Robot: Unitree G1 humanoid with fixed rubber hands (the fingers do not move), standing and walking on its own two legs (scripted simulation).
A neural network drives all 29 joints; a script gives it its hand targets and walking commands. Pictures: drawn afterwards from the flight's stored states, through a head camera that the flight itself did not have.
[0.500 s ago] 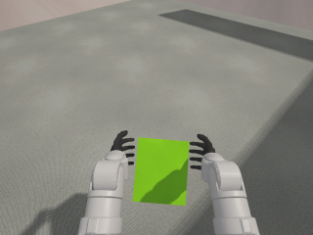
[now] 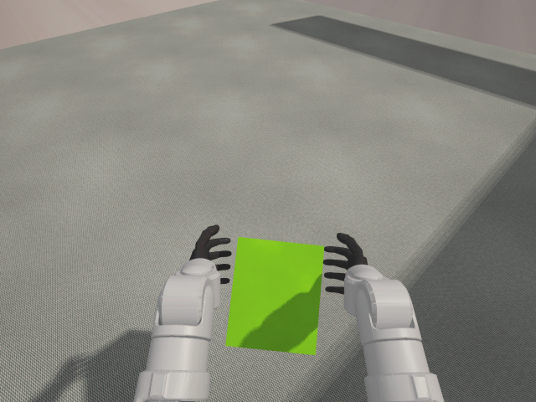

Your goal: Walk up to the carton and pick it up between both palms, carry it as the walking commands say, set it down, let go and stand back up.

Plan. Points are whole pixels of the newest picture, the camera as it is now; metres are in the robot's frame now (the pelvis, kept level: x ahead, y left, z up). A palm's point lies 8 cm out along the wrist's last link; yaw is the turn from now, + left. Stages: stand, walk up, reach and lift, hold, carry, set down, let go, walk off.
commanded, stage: hold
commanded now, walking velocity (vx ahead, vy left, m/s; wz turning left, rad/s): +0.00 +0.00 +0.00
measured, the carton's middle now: (273, 285) +0.37 +0.01 -0.07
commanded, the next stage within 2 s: set down in 0.44 s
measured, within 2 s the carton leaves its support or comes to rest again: neither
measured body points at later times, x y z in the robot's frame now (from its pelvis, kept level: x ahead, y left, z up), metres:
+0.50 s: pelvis +0.01 +0.00 +0.00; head -0.07 -0.03 +0.45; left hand +0.33 +0.11 +0.06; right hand +0.32 -0.13 +0.06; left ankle +0.01 +0.10 -0.73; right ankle +0.09 -0.11 -0.73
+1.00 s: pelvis -0.03 -0.02 -0.02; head +0.02 -0.04 +0.43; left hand +0.31 +0.12 -0.03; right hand +0.33 -0.11 -0.04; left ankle +0.01 +0.10 -0.73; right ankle +0.09 -0.11 -0.73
